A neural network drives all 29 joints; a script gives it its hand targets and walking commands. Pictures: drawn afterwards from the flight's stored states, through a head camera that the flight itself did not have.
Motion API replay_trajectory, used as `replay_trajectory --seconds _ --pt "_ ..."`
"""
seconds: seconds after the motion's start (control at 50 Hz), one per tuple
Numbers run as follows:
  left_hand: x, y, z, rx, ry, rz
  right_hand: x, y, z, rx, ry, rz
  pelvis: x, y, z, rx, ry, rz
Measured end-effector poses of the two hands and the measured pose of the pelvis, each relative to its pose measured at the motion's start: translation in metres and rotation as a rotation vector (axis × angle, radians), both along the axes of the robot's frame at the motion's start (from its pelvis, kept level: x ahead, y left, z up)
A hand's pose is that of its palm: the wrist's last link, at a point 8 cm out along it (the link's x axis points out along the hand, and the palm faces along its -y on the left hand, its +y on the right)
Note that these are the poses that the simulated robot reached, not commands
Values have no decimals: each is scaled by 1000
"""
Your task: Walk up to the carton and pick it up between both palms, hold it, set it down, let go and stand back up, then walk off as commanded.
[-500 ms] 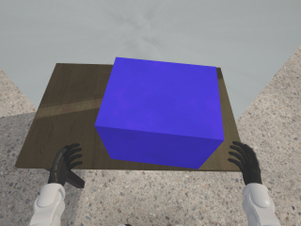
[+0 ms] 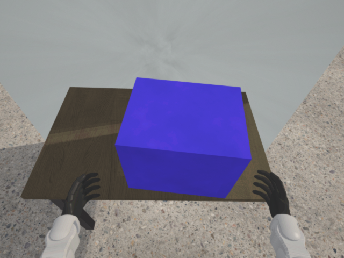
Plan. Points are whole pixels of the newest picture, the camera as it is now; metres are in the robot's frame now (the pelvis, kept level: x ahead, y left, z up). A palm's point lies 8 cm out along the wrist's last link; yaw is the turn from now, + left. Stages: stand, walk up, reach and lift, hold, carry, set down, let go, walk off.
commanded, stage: set down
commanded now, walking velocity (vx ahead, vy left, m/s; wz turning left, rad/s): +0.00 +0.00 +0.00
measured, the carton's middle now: (182, 139) +0.47 -0.05 -0.06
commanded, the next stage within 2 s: let go in 1.86 s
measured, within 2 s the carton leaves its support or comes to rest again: neither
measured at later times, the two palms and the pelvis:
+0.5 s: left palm (66, 230) +0.23 +0.23 -0.05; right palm (282, 224) +0.21 -0.26 -0.04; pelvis +0.00 -0.01 +0.01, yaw +0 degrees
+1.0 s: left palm (63, 245) +0.20 +0.24 -0.05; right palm (279, 235) +0.19 -0.24 -0.05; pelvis +0.02 -0.01 +0.02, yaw -2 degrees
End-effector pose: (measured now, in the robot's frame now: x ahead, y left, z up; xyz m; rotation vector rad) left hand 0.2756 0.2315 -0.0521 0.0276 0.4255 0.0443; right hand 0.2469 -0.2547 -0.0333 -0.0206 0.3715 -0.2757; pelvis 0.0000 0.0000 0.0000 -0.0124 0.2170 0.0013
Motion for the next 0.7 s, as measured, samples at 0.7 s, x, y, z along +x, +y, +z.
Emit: replay_trajectory --seconds 0.7 --pt "-64 -4 0 31 103 33 -52 0 -14 2 122 37 14 -17 11 29 -205 -18"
